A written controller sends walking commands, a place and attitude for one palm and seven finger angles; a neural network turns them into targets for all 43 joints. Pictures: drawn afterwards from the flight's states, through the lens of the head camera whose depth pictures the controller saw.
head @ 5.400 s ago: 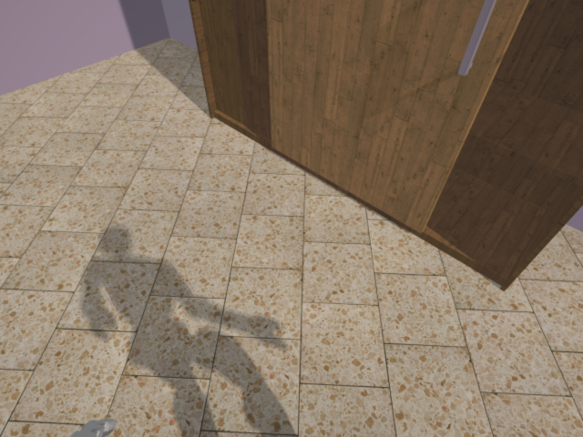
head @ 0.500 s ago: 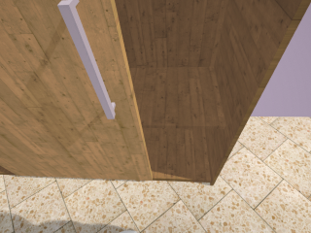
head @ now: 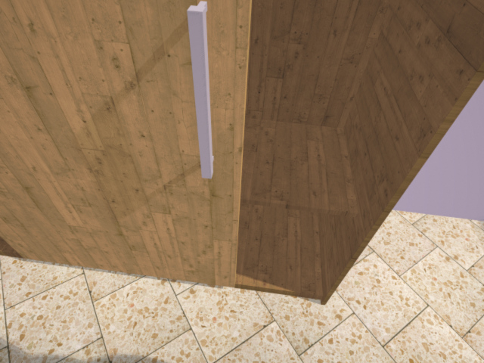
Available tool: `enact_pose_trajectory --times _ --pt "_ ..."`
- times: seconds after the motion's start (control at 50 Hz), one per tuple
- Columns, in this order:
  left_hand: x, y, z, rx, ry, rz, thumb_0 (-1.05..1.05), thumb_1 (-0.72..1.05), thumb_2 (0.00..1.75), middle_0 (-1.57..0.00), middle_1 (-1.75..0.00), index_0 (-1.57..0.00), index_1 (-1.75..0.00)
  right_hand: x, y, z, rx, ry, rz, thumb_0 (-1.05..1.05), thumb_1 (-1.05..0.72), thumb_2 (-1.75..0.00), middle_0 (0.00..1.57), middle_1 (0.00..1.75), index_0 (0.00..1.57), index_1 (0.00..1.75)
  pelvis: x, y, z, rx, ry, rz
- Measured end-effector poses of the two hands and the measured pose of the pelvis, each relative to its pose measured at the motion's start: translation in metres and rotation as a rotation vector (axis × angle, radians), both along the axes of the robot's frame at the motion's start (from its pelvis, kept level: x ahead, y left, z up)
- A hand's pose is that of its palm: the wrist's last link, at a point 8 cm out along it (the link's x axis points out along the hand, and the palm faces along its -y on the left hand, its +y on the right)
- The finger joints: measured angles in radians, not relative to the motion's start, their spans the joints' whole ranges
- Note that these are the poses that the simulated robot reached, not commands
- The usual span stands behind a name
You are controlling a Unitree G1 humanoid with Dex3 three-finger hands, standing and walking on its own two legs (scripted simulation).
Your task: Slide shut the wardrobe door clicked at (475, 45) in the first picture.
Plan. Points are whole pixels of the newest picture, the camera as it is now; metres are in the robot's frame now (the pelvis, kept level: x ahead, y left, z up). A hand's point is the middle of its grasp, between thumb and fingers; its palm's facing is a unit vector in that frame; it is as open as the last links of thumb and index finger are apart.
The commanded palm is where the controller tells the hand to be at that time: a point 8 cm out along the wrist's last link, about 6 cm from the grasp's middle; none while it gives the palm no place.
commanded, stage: come to a stop and stand still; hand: left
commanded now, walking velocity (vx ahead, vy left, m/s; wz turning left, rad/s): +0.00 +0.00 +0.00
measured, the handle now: (205, 105) +0.51 +0.13 +0.17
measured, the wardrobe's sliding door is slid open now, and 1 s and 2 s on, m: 0.37 0.37 0.37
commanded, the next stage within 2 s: look again from close up in 0.50 s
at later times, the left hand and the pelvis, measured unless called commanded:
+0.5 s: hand out of the picture -0.01 +0.17 -0.17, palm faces +0.01 -0.98 -0.20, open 7.3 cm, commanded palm none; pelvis +0.00 +0.01 +0.00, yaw -1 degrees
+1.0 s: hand out of the picture +0.02 +0.20 -0.17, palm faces +0.00 -0.98 -0.21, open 7.4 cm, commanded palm none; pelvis +0.00 +0.03 +0.00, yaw -1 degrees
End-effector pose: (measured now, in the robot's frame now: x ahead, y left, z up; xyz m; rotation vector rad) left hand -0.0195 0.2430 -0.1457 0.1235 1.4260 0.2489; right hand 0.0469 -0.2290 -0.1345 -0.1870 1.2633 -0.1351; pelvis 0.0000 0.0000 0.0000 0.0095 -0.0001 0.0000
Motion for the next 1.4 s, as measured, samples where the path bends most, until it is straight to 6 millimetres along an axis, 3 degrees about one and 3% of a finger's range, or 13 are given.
enact_pose_trajectory --times 0.2,0.34,0.48,0.6,0.86,1.18,1.4 --pt "-0.008 -0.010 0.004 -0.029 0.035 -0.033 0.00 0.91 0.90 -0.20 -0.29 -0.20 -0.29 -0.042 0.021 -0.012 0.032 0.116 -0.045 0.00 -0.93 -0.90 0.20 0.30 0.20 0.30 0.001 0.011 0.001 0.013 0.004 -0.009" --pt "0.002 -0.023 0.007 -0.056 0.018 -0.066 0.00 0.91 0.90 -0.20 -0.29 -0.20 -0.30 -0.061 0.030 -0.012 0.061 0.139 -0.078 0.01 -0.92 -0.90 0.20 0.30 0.20 0.30 0.000 0.012 0.006 0.000 -0.007 -0.016" --pt "0.008 -0.021 0.006 -0.040 -0.007 -0.080 0.01 0.92 0.90 -0.20 -0.30 -0.20 -0.30 -0.077 0.037 -0.012 0.079 0.166 -0.087 0.00 -0.91 -0.90 0.20 0.30 0.20 0.30 -0.002 0.009 0.006 -0.007 -0.011 -0.018" --pt "0.010 -0.011 0.002 -0.033 -0.039 -0.112 0.01 0.91 0.90 -0.20 -0.30 -0.20 -0.30 -0.075 0.037 -0.016 0.076 0.127 -0.073 0.00 -0.91 -0.90 0.20 0.30 0.20 0.30 -0.008 0.016 -0.002 -0.019 -0.005 -0.010" --pt "0.031 0.009 0.005 -0.016 -0.082 -0.119 0.00 0.91 0.90 -0.20 -0.29 -0.20 -0.30 -0.057 0.042 -0.015 0.057 0.091 -0.047 0.01 -0.92 -0.90 0.20 0.30 0.20 0.30 -0.002 0.028 -0.001 -0.004 -0.010 -0.018" --pt "0.036 0.009 0.004 -0.026 -0.054 -0.114 0.00 0.91 0.90 -0.20 -0.30 -0.20 -0.30 -0.034 0.033 -0.010 0.027 0.077 -0.042 0.00 -0.91 -0.90 0.20 0.30 0.20 0.30 0.008 0.028 0.002 -0.002 -0.011 -0.024" --pt "0.038 0.004 0.005 -0.024 -0.054 -0.115 0.00 0.91 0.90 -0.20 -0.30 -0.20 -0.30 -0.031 0.029 -0.009 0.027 0.082 -0.042 0.00 -0.91 -0.90 0.20 0.30 0.20 0.30 0.010 0.023 0.003 -0.001 -0.013 -0.025"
